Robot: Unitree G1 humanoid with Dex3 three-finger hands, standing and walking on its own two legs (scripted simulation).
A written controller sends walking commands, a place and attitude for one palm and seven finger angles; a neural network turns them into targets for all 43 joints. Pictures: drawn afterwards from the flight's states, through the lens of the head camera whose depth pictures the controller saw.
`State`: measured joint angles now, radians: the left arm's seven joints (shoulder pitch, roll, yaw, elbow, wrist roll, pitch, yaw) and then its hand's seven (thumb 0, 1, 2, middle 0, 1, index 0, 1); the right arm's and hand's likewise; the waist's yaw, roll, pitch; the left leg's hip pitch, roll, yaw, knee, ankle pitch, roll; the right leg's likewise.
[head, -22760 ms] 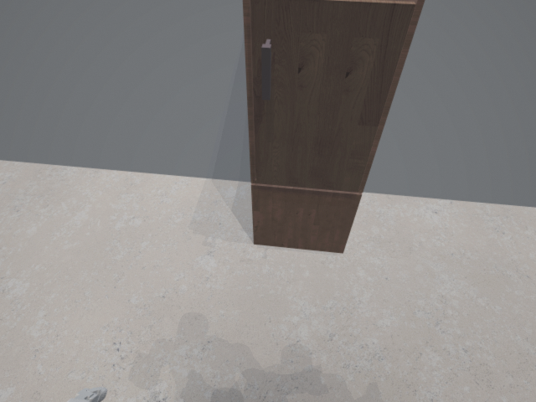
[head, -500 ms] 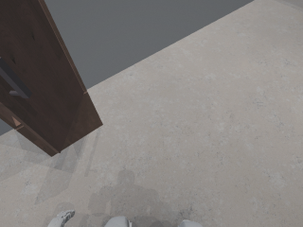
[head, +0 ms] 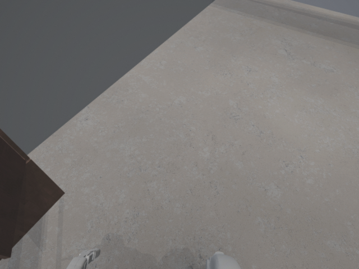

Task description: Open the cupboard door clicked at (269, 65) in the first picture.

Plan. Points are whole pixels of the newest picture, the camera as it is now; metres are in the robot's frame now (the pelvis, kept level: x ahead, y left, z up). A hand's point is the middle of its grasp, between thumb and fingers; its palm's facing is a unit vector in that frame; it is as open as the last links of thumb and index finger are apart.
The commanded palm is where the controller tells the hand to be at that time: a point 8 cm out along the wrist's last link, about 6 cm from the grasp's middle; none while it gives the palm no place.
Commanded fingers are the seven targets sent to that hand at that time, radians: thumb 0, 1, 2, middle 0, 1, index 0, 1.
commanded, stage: walk to a spot facing it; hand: left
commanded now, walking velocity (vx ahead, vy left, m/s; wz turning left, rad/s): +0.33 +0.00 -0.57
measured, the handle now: out of the picture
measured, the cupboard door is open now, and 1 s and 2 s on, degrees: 46 46 46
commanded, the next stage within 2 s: turn to face it in 1.36 s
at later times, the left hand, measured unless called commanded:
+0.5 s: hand (126, 237) +0.22 +0.15 -0.19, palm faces -0.13 -0.97 -0.19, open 7.3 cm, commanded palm none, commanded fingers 0.00 0.90 0.90 -0.20 -0.30 -0.20 -0.30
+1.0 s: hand (186, 132) +0.58 -0.02 -0.17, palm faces -0.35 -0.91 -0.22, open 7.4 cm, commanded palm none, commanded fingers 0.00 0.90 0.90 -0.20 -0.30 -0.20 -0.30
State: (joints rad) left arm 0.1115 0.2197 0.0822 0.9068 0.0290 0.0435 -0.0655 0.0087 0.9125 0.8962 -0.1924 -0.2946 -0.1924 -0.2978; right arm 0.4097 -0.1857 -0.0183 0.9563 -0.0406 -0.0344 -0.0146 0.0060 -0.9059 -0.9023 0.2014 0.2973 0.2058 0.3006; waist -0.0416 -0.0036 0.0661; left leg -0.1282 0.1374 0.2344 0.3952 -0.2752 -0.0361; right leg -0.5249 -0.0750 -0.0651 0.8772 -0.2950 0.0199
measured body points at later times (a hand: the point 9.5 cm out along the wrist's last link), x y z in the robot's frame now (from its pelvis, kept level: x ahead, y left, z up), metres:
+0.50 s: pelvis +0.19 -0.04 -0.02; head +0.23 -0.04 +0.43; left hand +0.23 +0.20 -0.17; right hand +0.27 -0.31 -0.14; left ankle +0.30 +0.06 -0.74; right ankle +0.08 -0.14 -0.75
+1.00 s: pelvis +0.40 -0.15 -0.02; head +0.44 -0.18 +0.43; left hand +0.60 +0.03 -0.15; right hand +0.24 -0.33 -0.17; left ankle +0.36 +0.02 -0.67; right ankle +0.40 -0.24 -0.75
